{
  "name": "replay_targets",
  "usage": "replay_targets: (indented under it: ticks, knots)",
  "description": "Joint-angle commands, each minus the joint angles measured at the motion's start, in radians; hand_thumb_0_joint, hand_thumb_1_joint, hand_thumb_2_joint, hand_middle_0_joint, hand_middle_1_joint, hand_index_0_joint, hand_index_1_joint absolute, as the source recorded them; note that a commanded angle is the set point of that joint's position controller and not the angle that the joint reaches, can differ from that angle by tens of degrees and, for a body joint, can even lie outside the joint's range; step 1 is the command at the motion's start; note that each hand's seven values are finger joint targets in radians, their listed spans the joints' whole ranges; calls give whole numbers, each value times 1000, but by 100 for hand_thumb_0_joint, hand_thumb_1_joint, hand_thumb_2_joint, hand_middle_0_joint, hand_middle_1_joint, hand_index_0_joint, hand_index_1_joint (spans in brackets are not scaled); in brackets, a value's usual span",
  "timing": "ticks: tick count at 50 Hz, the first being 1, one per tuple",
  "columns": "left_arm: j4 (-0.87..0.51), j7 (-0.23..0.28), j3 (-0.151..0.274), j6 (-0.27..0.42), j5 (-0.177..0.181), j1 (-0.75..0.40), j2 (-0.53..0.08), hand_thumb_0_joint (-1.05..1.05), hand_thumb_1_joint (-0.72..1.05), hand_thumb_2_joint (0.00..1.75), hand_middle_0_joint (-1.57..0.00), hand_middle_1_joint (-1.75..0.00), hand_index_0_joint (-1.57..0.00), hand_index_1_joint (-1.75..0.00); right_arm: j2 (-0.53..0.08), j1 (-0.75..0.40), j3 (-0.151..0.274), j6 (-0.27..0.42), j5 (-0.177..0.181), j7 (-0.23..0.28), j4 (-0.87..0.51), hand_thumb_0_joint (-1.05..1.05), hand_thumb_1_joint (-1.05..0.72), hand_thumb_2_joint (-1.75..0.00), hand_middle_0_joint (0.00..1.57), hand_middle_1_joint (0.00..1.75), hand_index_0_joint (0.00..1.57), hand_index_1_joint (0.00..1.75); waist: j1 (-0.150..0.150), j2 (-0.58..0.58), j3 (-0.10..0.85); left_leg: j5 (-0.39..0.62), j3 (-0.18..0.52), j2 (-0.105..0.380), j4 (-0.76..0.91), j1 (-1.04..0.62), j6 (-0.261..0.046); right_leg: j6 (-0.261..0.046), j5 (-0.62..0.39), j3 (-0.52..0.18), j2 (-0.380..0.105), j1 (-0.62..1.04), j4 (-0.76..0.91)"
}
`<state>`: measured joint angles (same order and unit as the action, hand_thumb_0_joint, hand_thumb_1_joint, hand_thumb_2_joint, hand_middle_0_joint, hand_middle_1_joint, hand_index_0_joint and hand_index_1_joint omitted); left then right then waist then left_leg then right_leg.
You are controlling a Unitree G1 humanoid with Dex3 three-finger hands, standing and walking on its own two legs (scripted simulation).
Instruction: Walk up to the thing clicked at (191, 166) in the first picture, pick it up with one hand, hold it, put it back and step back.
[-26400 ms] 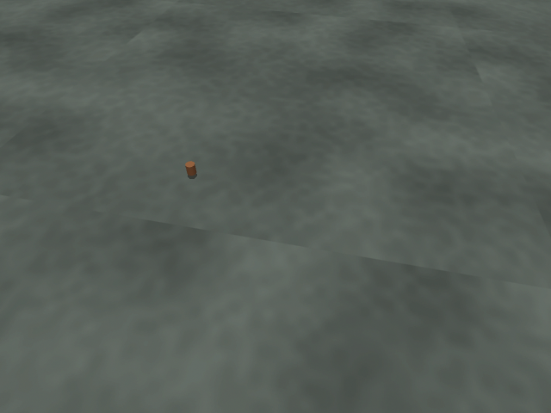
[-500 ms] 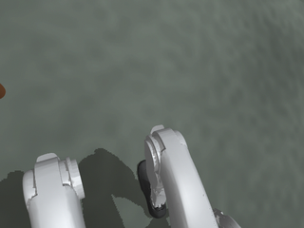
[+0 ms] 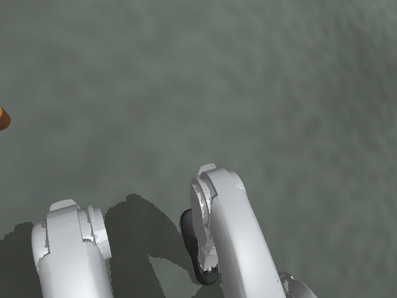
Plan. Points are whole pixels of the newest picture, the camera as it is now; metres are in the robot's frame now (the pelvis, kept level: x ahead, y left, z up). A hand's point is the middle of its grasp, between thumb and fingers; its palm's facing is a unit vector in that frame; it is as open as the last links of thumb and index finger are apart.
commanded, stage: rise first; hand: left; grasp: from above
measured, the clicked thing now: out of the picture +0.52 +0.31 -0.29
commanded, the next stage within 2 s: none
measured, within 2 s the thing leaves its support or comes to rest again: neither
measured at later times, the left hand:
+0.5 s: hand out of the picture +0.47 +0.35 -0.17, palm faces -0.45 -0.10 -0.89, open 13.2 cm
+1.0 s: hand out of the picture +0.47 +0.34 -0.17, palm faces -0.44 -0.10 -0.89, open 12.7 cm
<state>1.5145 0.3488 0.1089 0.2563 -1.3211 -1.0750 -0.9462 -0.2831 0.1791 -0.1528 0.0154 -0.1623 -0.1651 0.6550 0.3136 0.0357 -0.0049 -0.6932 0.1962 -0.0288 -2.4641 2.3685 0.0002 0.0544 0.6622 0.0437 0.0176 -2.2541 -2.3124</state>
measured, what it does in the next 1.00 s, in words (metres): stands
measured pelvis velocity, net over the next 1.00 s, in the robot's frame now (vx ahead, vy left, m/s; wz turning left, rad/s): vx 0.00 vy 0.00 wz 0.00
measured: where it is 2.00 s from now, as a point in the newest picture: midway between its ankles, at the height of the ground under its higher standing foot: (153, 281)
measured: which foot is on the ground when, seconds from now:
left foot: down 0.00-1.00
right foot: down 0.00-1.00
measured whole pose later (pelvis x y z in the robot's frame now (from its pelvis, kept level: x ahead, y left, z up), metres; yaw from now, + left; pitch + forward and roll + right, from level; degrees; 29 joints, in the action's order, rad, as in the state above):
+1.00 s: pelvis +0.00 +0.00 +0.00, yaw +0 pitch +33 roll -13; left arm 1.50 0.33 0.10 0.26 -1.32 -1.07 -0.94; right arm -0.29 0.19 -0.16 0.02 -0.16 -0.16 0.65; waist 0.31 0.03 0.00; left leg -0.68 0.20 -0.03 -2.47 2.38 0.00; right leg 0.05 0.65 0.04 0.02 -2.26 -2.32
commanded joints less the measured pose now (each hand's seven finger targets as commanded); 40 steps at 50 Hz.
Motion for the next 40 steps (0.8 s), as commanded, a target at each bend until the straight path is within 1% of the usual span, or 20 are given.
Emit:
replay_targets:
  ticks: [1,2,4,9,12,16,17,18,19,20,22,23,25,26,29,31,32,34,38,40]
  knots:
    - [-162,19,23,-5,22,-297,-238,0,-46,94,-16,-94,-16,-94,-290,203,89,-4,5,17,5,0,-90,-90,20,30,20,30,4,-450,671,240,-100,20,281,-591,-9,-86,-250,140,22,280,167]
    - [-172,19,30,-3,23,-310,-253,0,-46,94,-16,-94,-16,-95,-294,205,91,-5,4,18,0,0,-90,-90,20,30,20,30,7,-448,672,228,-100,19,284,-585,-9,-85,-239,142,20,282,171]
    - [-147,12,19,-3,21,-288,-235,0,-46,93,-18,-93,-17,-94,-286,205,90,-4,6,18,3,0,-90,-90,20,30,20,30,10,-423,643,204,-109,18,280,-560,-14,-84,-222,139,24,288,182]
    - [-148,10,23,-2,20,-288,-242,0,-41,90,-20,-91,-20,-92,-292,209,88,-1,5,18,4,0,-90,-90,20,30,20,30,12,-420,629,208,-108,19,275,-569,-12,-86,-221,140,24,279,183]
    - [-193,13,35,6,23,-326,-263,0,-41,90,-20,-91,-20,-91,-298,202,88,-3,5,21,-1,0,-90,-90,20,30,20,30,7,-450,668,217,-106,19,278,-583,-9,-88,-227,142,22,281,178]
    - [-175,9,26,8,10,-309,-245,0,-40,89,-21,-90,-21,-90,-297,204,90,-6,5,23,-7,0,-90,-90,20,30,20,30,5,-466,653,191,-88,20,303,-607,0,-90,-203,148,18,243,166]
    - [-181,9,28,9,16,-321,-246,0,-39,88,-22,-89,-22,-89,-304,197,94,-7,6,26,-6,0,-90,-90,20,30,20,30,1,-469,653,186,-89,21,300,-605,1,-90,-198,147,16,230,165]
    - [-154,6,14,6,16,-295,-220,0,-39,89,-22,-89,-21,-89,-291,197,90,-6,5,23,-7,0,-90,-90,20,30,20,30,4,-472,649,182,-96,19,299,-599,-2,-89,-200,142,20,242,168]
    - [-155,3,8,5,20,-305,-213,0,-39,88,-21,-90,-21,-90,-296,200,92,-4,6,22,-3,0,-90,-90,20,30,20,30,16,-448,636,182,-91,20,295,-590,-4,-89,-200,145,19,235,169]
    - [-163,4,5,5,20,-306,-210,0,-39,89,-21,-90,-21,-90,-298,197,92,-6,7,24,-2,0,-90,-90,20,30,20,30,8,-456,632,182,-90,19,301,-587,-1,-90,-199,145,18,228,167]
    - [-165,0,2,4,21,-317,-210,0,-38,87,-22,-89,-22,-89,-291,201,89,-4,5,22,-1,0,-90,-90,20,30,20,30,16,-458,627,191,-95,19,293,-589,-5,-88,-208,142,18,235,171]
    - [-156,-2,9,4,19,-320,-212,0,-37,87,-23,-88,-23,-88,-302,209,95,-2,3,24,1,0,-90,-90,20,30,20,30,24,-429,616,187,-87,20,290,-584,-4,-89,-202,146,15,223,173]
    - [-185,1,21,11,17,-336,-247,0,-35,85,-25,-86,-24,-86,-303,205,87,-3,3,23,-5,0,-90,-90,20,30,20,30,14,-465,637,204,-92,18,289,-592,-1,-89,-214,144,15,244,169]
    - [-161,0,17,9,15,-309,-231,0,-35,85,-26,-85,-25,-85,-301,205,89,-3,1,22,-4,0,-90,-90,20,30,20,30,11,-455,638,212,-94,19,286,-605,-1,-89,-219,142,14,242,166]
    - [-179,2,21,11,15,-320,-239,0,-35,85,-25,-86,-25,-86,-293,209,88,0,2,20,-3,0,-90,-90,20,30,20,30,12,-450,661,215,-104,18,272,-598,-7,-87,-224,139,20,264,173]
    - [-157,10,24,12,19,-304,-233,0,-34,84,-26,-85,-26,-85,-298,206,88,1,0,20,-11,0,-90,-90,20,30,20,30,10,-449,646,204,-99,17,282,-582,-4,-89,-216,144,17,256,168]
    - [-138,10,18,10,14,-298,-224,0,-34,84,-26,-84,-26,-84,-297,209,87,2,-1,19,-7,0,-90,-90,20,30,20,30,21,-442,623,197,-100,16,281,-572,-5,-90,-209,146,19,250,171]
    - [-142,13,25,11,10,-308,-239,0,-33,84,-26,-84,-26,-84,-302,206,86,2,0,22,-11,0,-90,-90,20,30,20,30,18,-426,615,176,-97,15,283,-553,-7,-91,-191,147,19,241,177]
    - [-189,10,30,12,12,-332,-249,0,-31,83,-28,-82,-28,-82,-304,208,91,5,0,22,-10,0,-90,-90,20,30,20,30,8,-459,668,201,-97,18,281,-602,-4,-91,-209,145,18,244,169]
    - [-155,11,27,5,15,-305,-237,0,-30,81,-27,-84,-28,-83,-301,210,91,7,1,19,-10,0,-90,-90,20,30,20,30,15,-433,640,200,-104,16,275,-572,-8,-89,-212,141,18,257,174]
